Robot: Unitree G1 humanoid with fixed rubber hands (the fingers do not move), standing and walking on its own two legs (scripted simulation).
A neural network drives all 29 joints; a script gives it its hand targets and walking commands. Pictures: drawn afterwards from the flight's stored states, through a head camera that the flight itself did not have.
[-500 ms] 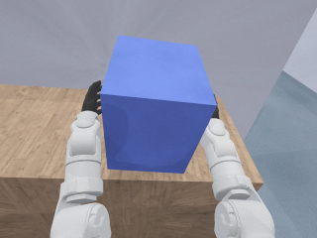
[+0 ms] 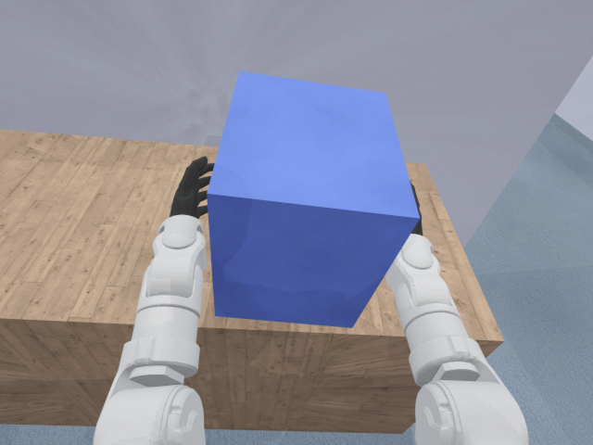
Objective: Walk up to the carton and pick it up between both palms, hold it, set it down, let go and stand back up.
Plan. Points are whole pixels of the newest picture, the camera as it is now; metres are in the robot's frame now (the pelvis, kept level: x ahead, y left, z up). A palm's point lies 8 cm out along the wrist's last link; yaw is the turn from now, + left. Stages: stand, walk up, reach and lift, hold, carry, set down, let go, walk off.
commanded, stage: set down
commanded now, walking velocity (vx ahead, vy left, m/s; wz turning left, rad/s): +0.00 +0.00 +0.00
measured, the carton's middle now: (298, 206) +0.42 -0.01 +0.12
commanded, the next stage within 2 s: none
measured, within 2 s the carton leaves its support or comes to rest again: rests again in 1.86 s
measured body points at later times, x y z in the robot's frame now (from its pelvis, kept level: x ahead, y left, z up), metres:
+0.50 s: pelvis +0.01 +0.00 +0.00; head +0.01 +0.02 +0.45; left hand +0.41 +0.14 +0.10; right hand +0.41 -0.16 +0.10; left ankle +0.01 +0.12 -0.75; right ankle -0.01 -0.11 -0.75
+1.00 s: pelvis +0.01 +0.00 +0.00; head +0.04 +0.01 +0.45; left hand +0.42 +0.14 +0.06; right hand +0.42 -0.16 +0.07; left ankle +0.01 +0.12 -0.75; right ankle -0.01 -0.11 -0.75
